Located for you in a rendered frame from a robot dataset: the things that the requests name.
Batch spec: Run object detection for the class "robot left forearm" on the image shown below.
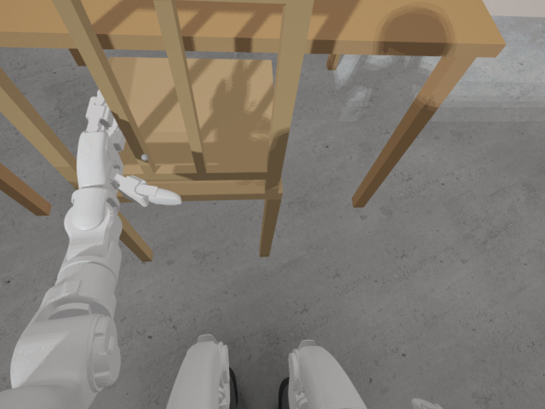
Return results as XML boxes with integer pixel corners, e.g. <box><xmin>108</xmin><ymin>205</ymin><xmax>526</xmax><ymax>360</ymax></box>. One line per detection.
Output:
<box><xmin>10</xmin><ymin>187</ymin><xmax>123</xmax><ymax>389</ymax></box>

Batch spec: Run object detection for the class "left robot hand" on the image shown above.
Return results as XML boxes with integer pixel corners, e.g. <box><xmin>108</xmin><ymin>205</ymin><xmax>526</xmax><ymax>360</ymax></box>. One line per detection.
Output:
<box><xmin>77</xmin><ymin>90</ymin><xmax>181</xmax><ymax>207</ymax></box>

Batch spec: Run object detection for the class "robot left upper arm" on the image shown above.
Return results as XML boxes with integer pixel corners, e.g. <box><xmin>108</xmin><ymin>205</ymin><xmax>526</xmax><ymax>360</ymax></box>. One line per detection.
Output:
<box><xmin>0</xmin><ymin>314</ymin><xmax>121</xmax><ymax>409</ymax></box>

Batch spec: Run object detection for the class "robot right thigh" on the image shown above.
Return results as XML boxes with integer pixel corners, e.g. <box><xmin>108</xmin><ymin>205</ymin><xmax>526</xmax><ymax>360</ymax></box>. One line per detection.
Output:
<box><xmin>288</xmin><ymin>346</ymin><xmax>367</xmax><ymax>409</ymax></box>

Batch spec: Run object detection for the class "chair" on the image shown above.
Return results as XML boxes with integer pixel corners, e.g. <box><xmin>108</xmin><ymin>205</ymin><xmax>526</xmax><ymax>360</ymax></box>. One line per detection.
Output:
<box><xmin>0</xmin><ymin>0</ymin><xmax>314</xmax><ymax>262</ymax></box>

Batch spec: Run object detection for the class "table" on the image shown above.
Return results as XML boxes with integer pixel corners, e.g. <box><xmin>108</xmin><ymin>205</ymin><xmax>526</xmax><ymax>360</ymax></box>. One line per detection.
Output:
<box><xmin>0</xmin><ymin>0</ymin><xmax>506</xmax><ymax>216</ymax></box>

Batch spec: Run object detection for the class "left robot shin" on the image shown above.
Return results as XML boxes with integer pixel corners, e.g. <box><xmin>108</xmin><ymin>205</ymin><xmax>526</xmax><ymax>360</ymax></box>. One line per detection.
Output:
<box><xmin>186</xmin><ymin>334</ymin><xmax>230</xmax><ymax>409</ymax></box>

